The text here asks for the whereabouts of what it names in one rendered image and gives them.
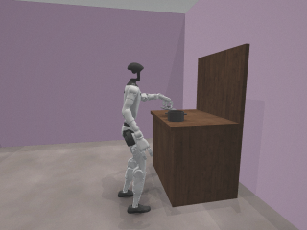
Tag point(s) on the right robot foot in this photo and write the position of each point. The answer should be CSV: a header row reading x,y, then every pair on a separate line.
x,y
140,209

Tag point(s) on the left robot foot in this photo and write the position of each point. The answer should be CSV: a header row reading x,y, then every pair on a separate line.
x,y
129,193

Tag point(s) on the pot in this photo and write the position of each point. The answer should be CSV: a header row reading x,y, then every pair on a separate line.
x,y
175,115

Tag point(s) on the left robot forearm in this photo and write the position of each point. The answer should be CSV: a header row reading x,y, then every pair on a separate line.
x,y
155,96

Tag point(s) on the right robot forearm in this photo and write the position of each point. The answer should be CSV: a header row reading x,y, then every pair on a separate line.
x,y
130,121

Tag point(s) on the robot right upper arm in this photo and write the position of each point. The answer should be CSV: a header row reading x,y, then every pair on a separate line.
x,y
132,93

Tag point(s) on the table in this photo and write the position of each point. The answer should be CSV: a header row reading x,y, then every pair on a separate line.
x,y
198,160

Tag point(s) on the robot left upper arm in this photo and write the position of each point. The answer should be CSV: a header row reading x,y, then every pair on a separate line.
x,y
143,97

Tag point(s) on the lid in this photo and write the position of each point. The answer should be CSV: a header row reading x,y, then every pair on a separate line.
x,y
167,108

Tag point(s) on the robot foot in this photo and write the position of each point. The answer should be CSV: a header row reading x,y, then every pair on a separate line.
x,y
129,193
140,209

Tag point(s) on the robot left hand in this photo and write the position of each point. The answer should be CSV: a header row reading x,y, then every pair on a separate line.
x,y
167,101

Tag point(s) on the robot right hand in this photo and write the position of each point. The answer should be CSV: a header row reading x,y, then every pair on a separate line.
x,y
143,145

